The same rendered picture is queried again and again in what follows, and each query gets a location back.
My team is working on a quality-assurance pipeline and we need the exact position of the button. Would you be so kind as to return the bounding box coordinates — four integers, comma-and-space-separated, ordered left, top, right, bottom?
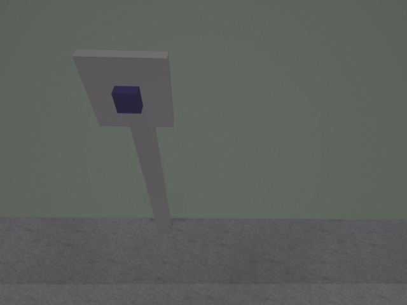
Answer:
111, 86, 143, 114

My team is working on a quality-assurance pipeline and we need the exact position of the panel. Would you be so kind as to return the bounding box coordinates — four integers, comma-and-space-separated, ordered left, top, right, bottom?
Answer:
72, 50, 174, 233

